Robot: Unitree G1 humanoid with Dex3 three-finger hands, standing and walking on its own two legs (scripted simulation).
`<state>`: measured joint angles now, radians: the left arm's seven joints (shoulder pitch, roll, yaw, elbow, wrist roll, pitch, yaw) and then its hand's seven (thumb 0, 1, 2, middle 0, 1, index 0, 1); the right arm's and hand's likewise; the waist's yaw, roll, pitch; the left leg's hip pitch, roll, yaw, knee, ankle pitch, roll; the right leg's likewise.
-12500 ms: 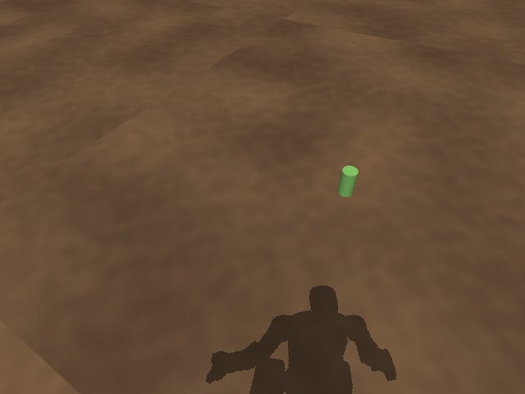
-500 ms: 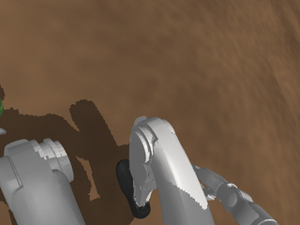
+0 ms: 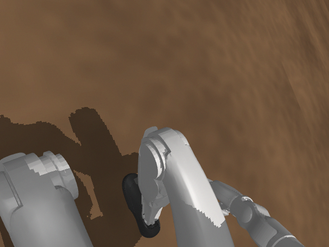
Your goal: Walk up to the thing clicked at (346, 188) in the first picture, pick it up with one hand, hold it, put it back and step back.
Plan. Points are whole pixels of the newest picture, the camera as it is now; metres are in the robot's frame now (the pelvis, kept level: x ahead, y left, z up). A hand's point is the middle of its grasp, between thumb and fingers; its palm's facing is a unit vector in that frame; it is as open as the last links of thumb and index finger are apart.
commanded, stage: close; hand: left
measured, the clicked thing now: out of the picture +0.45 +0.29 -0.21
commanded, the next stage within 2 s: settle in 0.26 s
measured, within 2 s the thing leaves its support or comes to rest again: leaves its support in 0.84 s
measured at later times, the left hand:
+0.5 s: hand out of the picture +0.44 +0.30 -0.17, palm faces +0.41 -0.91 +0.02, open 11.1 cm
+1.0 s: hand out of the picture +0.42 +0.32 -0.13, palm faces +0.41 -0.91 -0.03, open 11.3 cm
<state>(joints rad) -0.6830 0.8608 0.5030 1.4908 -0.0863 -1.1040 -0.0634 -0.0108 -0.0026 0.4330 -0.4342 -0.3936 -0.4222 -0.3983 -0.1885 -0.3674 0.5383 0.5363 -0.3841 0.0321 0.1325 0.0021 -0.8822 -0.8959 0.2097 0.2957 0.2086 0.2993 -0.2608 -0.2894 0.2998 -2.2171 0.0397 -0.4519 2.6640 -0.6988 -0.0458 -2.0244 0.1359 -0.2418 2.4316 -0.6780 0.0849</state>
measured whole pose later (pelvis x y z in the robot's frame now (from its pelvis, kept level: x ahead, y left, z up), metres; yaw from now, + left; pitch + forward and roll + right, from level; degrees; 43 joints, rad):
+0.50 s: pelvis +0.00 +0.00 +0.00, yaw -1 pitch +11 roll -19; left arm -0.73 0.91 0.50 1.49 -0.05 -1.09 0.01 -0.02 -0.41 0.79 -0.70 -0.94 -0.69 -0.94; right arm -0.19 -0.36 0.55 0.53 -0.39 0.05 0.13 0.00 -0.89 -0.90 0.21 0.30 0.21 0.30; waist -0.26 -0.32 0.31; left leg -2.22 0.04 -0.47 2.65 -0.70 -0.05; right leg -2.02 0.14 -0.26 2.41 -0.67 0.08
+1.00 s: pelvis +0.01 -0.01 +0.02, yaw +2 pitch +17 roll -16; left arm -0.59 0.74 0.47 1.07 -0.08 -0.81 -0.02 -0.01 -0.59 1.03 -0.68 -1.09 -0.68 -1.09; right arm -0.08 -0.31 0.42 0.59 -0.31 0.08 0.13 0.00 -0.91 -0.91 0.21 0.30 0.21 0.30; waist -0.19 -0.23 0.22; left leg -2.23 0.05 -0.40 2.58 -0.71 -0.05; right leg -2.04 0.10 -0.22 2.39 -0.70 0.06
